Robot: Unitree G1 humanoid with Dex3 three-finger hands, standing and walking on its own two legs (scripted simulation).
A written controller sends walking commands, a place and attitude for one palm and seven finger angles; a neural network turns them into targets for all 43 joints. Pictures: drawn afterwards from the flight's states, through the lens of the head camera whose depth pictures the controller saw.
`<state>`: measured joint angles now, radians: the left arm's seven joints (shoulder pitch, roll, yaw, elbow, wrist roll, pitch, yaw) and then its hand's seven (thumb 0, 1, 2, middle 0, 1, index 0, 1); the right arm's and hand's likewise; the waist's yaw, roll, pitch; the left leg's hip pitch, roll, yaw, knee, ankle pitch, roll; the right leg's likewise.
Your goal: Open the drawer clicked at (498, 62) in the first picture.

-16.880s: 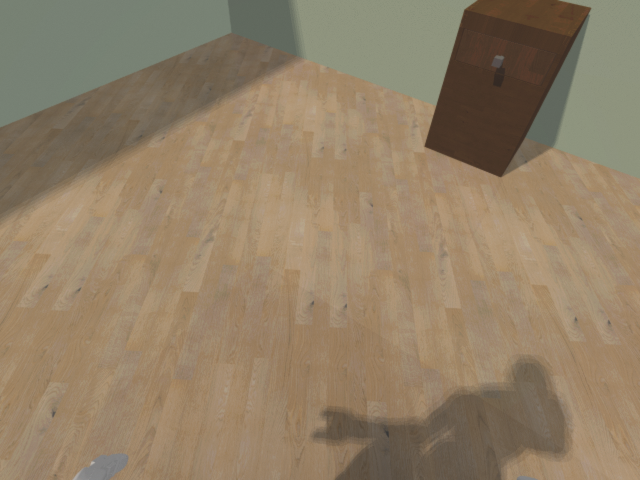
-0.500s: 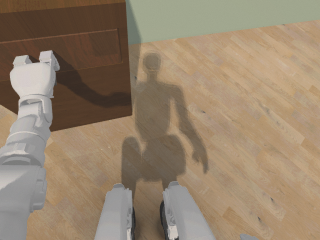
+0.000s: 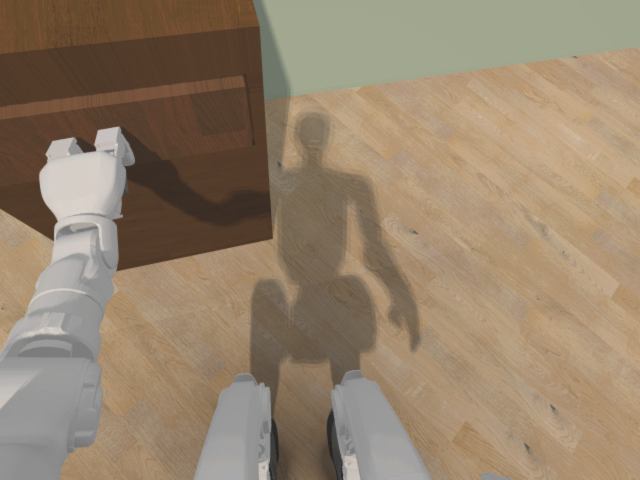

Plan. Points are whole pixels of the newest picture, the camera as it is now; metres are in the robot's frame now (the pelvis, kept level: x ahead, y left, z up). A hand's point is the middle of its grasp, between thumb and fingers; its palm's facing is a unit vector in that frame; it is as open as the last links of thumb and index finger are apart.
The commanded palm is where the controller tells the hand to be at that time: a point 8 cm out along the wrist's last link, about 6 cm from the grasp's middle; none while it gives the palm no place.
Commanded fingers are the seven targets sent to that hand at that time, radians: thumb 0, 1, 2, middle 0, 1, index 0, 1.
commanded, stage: pull the drawer open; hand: left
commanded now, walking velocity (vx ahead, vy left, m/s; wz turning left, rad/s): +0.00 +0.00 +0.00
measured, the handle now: (107, 165) +0.51 +0.27 -0.05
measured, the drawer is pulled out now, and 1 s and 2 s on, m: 0.02 0.09 0.17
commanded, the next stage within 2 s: none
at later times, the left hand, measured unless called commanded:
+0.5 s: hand (109, 226) +0.43 +0.26 -0.07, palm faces -0.03 -0.06 -1.00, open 6.9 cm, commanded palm +0.40 +0.25 -0.02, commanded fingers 0.00 0.90 0.90 -0.40 -1.35 -0.40 -1.35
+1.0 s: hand (112, 256) +0.39 +0.25 -0.07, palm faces -0.04 -0.06 -1.00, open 7.0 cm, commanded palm +0.36 +0.24 -0.02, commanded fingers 0.00 0.90 0.90 -0.40 -1.35 -0.40 -1.35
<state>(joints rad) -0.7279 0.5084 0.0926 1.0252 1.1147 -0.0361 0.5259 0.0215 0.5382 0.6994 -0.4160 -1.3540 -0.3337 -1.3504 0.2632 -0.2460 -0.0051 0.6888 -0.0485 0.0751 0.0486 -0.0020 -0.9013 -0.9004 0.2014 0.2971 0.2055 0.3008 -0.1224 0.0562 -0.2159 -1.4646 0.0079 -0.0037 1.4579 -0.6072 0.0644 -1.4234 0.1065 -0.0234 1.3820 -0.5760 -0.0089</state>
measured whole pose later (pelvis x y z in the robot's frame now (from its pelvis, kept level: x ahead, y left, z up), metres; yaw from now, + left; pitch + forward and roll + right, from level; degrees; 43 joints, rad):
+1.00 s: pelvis +0.00 -0.01 +0.01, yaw +2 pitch +32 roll -3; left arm -0.47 0.37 0.04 0.89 1.13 -0.04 0.64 0.02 0.53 0.73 -0.42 -1.35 -0.34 -1.35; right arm 0.20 -0.24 -0.04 0.70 -0.05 0.08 0.05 0.00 -0.90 -0.90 0.20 0.30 0.20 0.30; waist -0.06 0.05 -0.23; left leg -1.36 0.00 0.01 1.41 -0.60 0.05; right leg -1.33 0.09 -0.01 1.36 -0.58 -0.02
